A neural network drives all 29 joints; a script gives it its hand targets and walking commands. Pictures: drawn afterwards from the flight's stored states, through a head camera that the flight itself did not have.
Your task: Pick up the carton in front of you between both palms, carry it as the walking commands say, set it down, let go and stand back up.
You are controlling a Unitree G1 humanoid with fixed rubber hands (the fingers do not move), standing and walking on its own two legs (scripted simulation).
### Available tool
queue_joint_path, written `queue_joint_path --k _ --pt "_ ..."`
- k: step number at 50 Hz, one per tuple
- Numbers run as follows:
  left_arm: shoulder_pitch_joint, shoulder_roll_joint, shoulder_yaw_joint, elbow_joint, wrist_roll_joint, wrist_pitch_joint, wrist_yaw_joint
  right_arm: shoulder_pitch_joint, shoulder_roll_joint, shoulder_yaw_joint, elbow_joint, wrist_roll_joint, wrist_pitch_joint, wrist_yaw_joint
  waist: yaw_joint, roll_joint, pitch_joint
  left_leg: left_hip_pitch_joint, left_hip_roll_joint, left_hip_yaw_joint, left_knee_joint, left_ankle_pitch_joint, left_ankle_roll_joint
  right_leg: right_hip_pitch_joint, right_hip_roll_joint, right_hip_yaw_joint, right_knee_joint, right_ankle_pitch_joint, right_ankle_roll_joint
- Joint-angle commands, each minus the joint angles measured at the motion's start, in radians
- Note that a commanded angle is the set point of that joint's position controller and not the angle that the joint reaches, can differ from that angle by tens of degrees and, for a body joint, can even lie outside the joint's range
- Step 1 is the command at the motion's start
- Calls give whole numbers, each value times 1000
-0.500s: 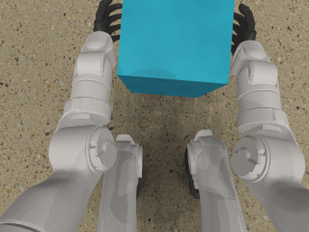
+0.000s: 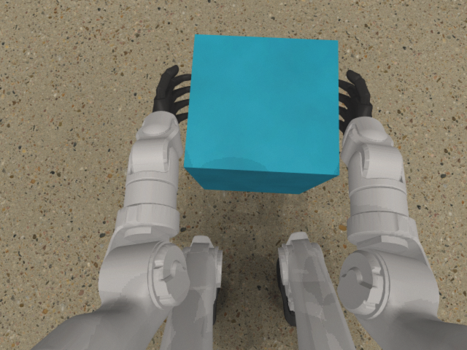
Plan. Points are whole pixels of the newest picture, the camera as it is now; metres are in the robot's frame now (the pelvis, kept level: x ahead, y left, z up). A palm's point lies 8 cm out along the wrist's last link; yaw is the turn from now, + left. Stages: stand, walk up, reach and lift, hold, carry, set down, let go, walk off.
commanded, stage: reach and lift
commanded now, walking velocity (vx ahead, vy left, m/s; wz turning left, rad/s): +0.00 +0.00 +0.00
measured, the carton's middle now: (257, 130) +0.48 -0.02 -0.12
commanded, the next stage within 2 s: hold in 2.00 s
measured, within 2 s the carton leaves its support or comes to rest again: neither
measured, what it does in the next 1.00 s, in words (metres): rises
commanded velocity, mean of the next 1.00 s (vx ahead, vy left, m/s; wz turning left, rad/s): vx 0.00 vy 0.00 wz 0.00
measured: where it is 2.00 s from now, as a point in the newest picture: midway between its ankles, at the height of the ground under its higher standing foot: (249, 303)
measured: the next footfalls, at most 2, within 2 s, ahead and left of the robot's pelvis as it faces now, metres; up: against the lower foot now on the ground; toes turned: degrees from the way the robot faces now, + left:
none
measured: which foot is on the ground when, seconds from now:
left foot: down 0.00-1.00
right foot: down 0.00-1.00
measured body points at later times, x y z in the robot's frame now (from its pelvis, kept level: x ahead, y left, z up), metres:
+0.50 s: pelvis +0.05 +0.00 +0.14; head +0.17 +0.00 +0.57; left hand +0.44 +0.14 +0.11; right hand +0.43 -0.16 +0.11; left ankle +0.10 +0.13 -0.51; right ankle +0.10 -0.13 -0.51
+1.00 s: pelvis +0.08 +0.00 +0.23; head +0.06 +0.00 +0.68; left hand +0.39 +0.15 +0.25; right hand +0.39 -0.16 +0.24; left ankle +0.10 +0.13 -0.51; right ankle +0.10 -0.13 -0.51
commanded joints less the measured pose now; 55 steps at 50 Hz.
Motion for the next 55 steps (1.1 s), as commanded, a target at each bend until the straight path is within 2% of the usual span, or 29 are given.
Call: queue_joint_path --k 1,11,28,36,44,46,50,55 --pt "-570 -1119 -545 56 -182 -20 -247 -644 1067 595 47 199 -26 272 -18 18 -970 611 -121 119 -220 218 9 618 128 -128 -208 246 -12" --pt "-369 -1146 -549 51 -150 -48 -234 -437 1094 603 66 161 -56 267 -4 4 -796 793 -112 75 -411 227 16 783 126 -82 -394 242 -23" --pt "-46 -1165 -643 -47 -137 -46 -249 -113 1118 710 -14 151 -65 268 16 -13 -543 1204 -75 14 -760 337 29 1217 96 -11 -743 345 -40" --pt "105 -1152 -686 -113 -147 -3 -254 38 1116 754 -72 150 -24 267 25 -21 -387 1424 -58 -3 -939 436 32 1432 77 5 -923 433 -41" --pt "227 -1128 -746 -224 -176 78 -258 156 1089 816 -188 177 57 261 34 -17 -224 1637 -39 -14 -1112 502 34 1638 60 12 -1101 490 -37" --pt "251 -1119 -747 -243 -181 104 -260 176 1085 819 -212 184 82 261 31 -18 -175 1671 -35 -14 -1152 489 32 1670 59 11 -1140 477 -37" --pt "265 -1090 -696 -232 -162 149 -269 202 1063 766 -190 159 129 267 28 -22 -38 1676 -32 -3 -1211 385 34 1692 53 7 -1200 378 -46" --pt "189 -1076 -628 -197 -129 159 -284 128 1058 693 -145 127 139 280 33 -17 44 1658 -26 8 -1230 258 44 1683 44 -3 -1219 257 -54"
